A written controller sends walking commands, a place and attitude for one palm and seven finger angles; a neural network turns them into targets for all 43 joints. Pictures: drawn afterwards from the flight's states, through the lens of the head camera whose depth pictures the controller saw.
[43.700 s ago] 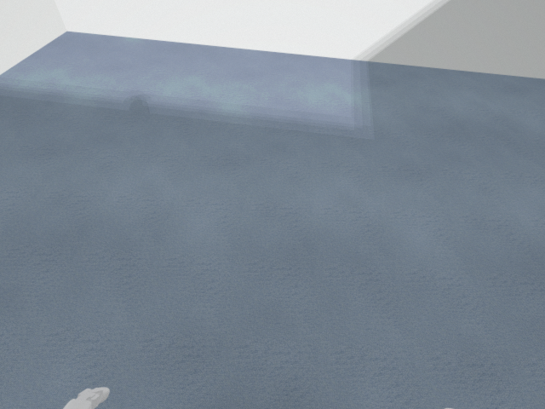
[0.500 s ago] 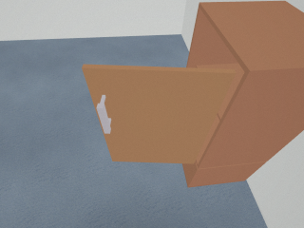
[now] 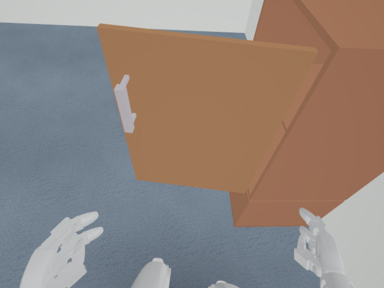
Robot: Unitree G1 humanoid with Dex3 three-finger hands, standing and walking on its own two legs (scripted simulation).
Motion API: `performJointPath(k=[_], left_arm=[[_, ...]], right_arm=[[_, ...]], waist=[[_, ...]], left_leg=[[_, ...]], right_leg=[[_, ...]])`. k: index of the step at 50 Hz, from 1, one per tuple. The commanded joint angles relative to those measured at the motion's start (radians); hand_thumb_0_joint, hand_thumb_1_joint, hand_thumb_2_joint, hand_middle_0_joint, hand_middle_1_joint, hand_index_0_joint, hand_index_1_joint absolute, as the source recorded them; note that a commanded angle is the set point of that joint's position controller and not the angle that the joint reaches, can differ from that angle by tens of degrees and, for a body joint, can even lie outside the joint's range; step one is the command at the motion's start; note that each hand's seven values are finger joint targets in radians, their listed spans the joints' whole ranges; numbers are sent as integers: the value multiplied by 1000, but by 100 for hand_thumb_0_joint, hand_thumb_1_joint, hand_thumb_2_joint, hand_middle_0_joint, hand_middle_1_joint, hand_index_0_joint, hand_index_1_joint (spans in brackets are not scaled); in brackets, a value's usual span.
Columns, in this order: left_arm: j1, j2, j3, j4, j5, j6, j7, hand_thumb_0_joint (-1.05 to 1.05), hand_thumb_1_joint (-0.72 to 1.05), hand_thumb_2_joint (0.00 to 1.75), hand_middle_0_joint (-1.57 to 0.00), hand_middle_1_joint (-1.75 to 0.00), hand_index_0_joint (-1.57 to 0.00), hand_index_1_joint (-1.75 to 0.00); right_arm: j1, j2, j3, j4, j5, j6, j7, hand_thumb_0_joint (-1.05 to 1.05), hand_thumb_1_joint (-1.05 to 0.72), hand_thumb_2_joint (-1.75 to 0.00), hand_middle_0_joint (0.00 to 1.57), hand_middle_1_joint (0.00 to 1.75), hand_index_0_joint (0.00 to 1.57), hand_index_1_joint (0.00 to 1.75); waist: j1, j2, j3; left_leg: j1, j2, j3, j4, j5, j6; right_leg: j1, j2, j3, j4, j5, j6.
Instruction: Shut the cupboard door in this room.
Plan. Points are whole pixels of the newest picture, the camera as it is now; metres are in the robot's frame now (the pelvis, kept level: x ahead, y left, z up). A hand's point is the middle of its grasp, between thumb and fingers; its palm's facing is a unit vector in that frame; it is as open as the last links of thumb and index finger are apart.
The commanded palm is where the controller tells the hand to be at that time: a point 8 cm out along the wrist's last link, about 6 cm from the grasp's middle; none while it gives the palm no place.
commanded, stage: raise the hand and make a fist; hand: left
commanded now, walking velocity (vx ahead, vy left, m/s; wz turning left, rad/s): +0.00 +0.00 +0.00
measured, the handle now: (127, 105) +0.50 +0.21 +0.08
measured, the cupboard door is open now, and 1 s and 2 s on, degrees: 82 82 82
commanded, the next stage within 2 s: bring the fist close to the handle in 1.46 s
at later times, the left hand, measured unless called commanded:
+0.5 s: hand (68, 224) +0.21 +0.24 +0.06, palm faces +0.04 -1.00 -0.03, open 3.7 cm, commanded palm +0.18 +0.28 +0.06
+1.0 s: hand (64, 220) +0.21 +0.24 +0.07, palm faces -0.04 -1.00 -0.02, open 3.1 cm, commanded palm +0.19 +0.30 +0.08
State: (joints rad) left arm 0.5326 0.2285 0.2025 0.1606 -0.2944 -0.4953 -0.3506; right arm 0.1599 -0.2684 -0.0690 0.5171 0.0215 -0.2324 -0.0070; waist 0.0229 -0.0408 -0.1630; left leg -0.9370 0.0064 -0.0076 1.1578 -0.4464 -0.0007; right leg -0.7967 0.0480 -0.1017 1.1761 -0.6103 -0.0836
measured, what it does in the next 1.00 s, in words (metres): shifts its weight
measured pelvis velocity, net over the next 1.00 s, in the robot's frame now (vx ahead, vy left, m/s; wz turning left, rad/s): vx -0.01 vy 0.06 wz -0.01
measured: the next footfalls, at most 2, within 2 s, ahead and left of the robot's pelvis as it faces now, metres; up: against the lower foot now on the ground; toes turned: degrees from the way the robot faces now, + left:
none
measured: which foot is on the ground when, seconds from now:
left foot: down 0.00-1.00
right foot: down 0.00-1.00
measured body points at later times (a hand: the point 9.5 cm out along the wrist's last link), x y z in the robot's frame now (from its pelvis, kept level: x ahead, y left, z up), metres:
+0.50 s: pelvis +0.00 +0.04 +0.00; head +0.07 +0.05 +0.45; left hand +0.20 +0.29 +0.06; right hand +0.15 -0.21 -0.08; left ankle +0.07 +0.12 -0.64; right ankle -0.01 -0.07 -0.64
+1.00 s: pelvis -0.01 +0.06 +0.02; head +0.04 +0.09 +0.46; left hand +0.21 +0.30 +0.07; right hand +0.19 -0.15 -0.04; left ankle +0.07 +0.12 -0.64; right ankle -0.01 -0.07 -0.64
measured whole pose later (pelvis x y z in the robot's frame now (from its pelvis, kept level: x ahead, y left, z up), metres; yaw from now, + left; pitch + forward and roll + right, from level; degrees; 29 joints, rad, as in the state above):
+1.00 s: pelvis -0.01 +0.06 +0.02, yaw -1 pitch +12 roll -5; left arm 0.40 0.27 0.10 -0.10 -0.26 -0.32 -0.21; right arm 0.24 -0.23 0.05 0.47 0.02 -0.17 -0.03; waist 0.01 0.03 -0.13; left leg -0.89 -0.01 0.01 1.10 -0.41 0.08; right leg -0.72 0.03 -0.08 1.04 -0.53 0.00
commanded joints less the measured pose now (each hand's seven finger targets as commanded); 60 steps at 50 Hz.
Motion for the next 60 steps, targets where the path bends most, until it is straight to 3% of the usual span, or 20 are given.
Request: performJointPath(k=[1, 4, 6, 8, 11, 13, 15, 19, 23, 26, 30, 35, 38, 40, 43, 45, 49, 50, 56, 60], left_arm=[[-287, 164, 59, -552, -51, -199, 45, 0, 90, 90, -62, -76, -62, -76], [-285, 114, -35, -452, -49, -209, -13, 0, 90, 90, -68, -82, -68, -82], [-259, 116, -53, -344, -53, -137, -67, 0, 90, 90, -71, -86, -71, -86], [-180, 150, -9, -260, -51, -24, -103, 0, 90, 90, -75, -90, -75, -90], [-38, 188, 95, -293, -67, 147, -88, 0, 90, 90, -81, -96, -81, -96], [-32, 211, 173, -384, -83, 191, -21, 0, 90, 90, -84, -100, -84, -100], [-22, 196, 203, -421, -81, 170, 65, 0, 90, 90, -88, -104, -88, -104], [-60, 95, 75, -420, -47, 34, 132, 0, 90, 90, -95, -112, -95, -112], [-92, 52, -65, -368, -15, -31, 74, 0, 90, 90, -102, -120, -102, -120], [-109, 102, -58, -446, -15, -16, 52, 0, 90, 90, -108, -126, -108, -126], [-98, 210, 54, -589, 3, 19, 129, 0, 90, 90, -115, -134, -115, -134], [-53, 113, 11, -531, 11, 65, 201, 0, 90, 90, -124, -144, -124, -144], [-86, 60, -64, -428, 20, 114, 169, 0, 90, 90, -130, -150, -130, -150], [-124, 74, -80, -376, 31, 139, 133, 0, 90, 90, -130, -150, -130, -150], [-219, 108, -76, -453, 29, 133, 107, 0, 90, 90, -130, -150, -130, -150], [-261, 184, -3, -518, 25, 111, 123, 0, 90, 90, -130, -150, -130, -150], [-226, 179, 28, -569, 7, 59, 161, 0, 90, 90, -130, -150, -130, -150], [-203, 197, 52, -539, 10, 64, 168, 0, 90, 90, -130, -150, -130, -150], [-157, 91, -48, -335, 2, 157, 105, 0, 90, 90, -130, -150, -130, -150], [-221, 159, -4, -390, -11, 150, 88, 0, 90, 90, -130, -150, -130, -150]], right_arm=[[3, -81, -6, -103, -2, -74, -39, 0, -90, -90, 20, 30, 20, 30], [18, -104, 5, -62, 5, -96, -59, 0, -90, -90, 20, 30, 20, 30], [29, -110, 10, -61, 19, -95, -74, 0, -90, -90, 20, 30, 20, 30], [33, -114, 6, -80, 33, -81, -80, 0, -90, -90, 20, 30, 20, 30], [9, -89, 3, -144, 46, -42, -72, 0, -90, -90, 20, 30, 20, 30], [-10, -64, 4, -163, 40, -15, -69, 0, -90, -90, 20, 30, 20, 30], [-18, -42, 4, -153, 31, -4, -67, 0, -90, -90, 20, 30, 20, 30], [8, -51, 5, -126, 13, -13, -52, 0, -90, -90, 20, 30, 20, 30], [30, -95, 7, -127, 11, -30, -48, 0, -90, -90, 20, 30, 20, 30], [39, -118, 4, -148, 18, -46, -50, 0, -90, -90, 20, 30, 20, 30], [32, -116, 6, -160, 14, -36, -47, 0, -90, -90, 20, 30, 20, 30], [36, -100, 19, -167, 10, 10, -35, 0, -90, -90, 20, 30, 20, 30], [40, -111, 30, -179, 16, 27, -33, 0, -90, -90, 20, 30, 20, 30], [47, -122, 34, -182, 20, 29, -39, 0, -90, -90, 20, 30, 20, 30], [49, -129, 39, -197, 22, 17, -43, 0, -90, -90, 20, 30, 20, 30], [51, -132, 40, -192, 15, 10, -45, 0, -90, -90, 20, 30, 20, 30], [46, -111, 49, -187, 8, 2, -34, 0, -90, -90, 20, 30, 20, 30], [49, -114, 48, -179, 6, 4, -33, 0, -90, -90, 20, 30, 20, 30], [51, -123, 46, -179, 28, 12, -34, 0, -90, -90, 20, 30, 20, 30], [50, -127, 42, -180, 28, -3, -47, 0, -90, -90, 20, 30, 20, 30]], waist=[[-78, 141, -154], [-113, 98, -90], [-110, 57, -87], [-70, -9, -142], [31, 23, -286], [62, 8, -321], [73, 3, -290], [6, 21, -157], [-39, 54, -112], [-27, 126, -204], [21, 218, -288], [0, 181, -168], [-39, 116, -72], [-49, 81, -44], [-43, 157, -98], [-23, 195, -151], [-7, 233, -180], [-1, 208, -176], [-33, 70, -63], [-25, 69, -97]], left_leg=[[162, -1, -41, -3, 126, 39], [100, 12, -60, 35, 78, 47], [57, 11, -60, 47, 65, 51], [41, 9, -57, 21, 77, 53], [112, -5, -44, -48, 177, 49], [147, -4, -45, -87, 220, 40], [172, 1, -52, -114, 251, 34], [189, 8, -61, -138, 212, 26], [175, 18, -88, -145, 82, 31], [268, 27, -126, -195, 39, 25], [413, 45, -190, -275, 78, -10], [416, 57, -219, -328, 51, -28], [333, 49, -203, -336, -56, -11], [301, 42, -191, -332, -85, 3], [364, 43, -211, -348, -101, -8], [411, 45, -226, -352, -75, -20], [474, 47, -227, -367, -13, -33], [453, 45, -222, -364, -7, -29], [300, 27, -153, -348, -60, 13], [294, 16, -122, -310, -10, 25]], right_leg=[[-56, -56, 275, -276, 243, 103], [-129, -41, 243, -255, 180, 103], [-109, -54, 273, -277, 169, 129], [-34, -66, 289, -306, 162, 143], [143, -84, 281, -301, 310, 156], [210, -85, 257, -285, 408, 162], [203, -60, 201, -252, 482, 144], [15, -22, 101, -198, 387, 91], [-114, -8, 74, -188, 165, 63], [-107, -8, 61, -187, 145, 51], [-92, 1, 29, -162, 180, 38], [-95, 12, 5, -184, 175, 43], [-90, 9, 3, -219, 150, 50], [-73, 8, 14, -240, 143, 49], [-75, 4, 21, -238, 136, 47], [-65, 6, 27, -228, 150, 41], [-51, 6, 22, -232, 174, 37], [-34, 10, 23, -237, 179, 34], [26, 2, 31, -305, 156, 46], [64, -3, 60, -322, 156, 44]])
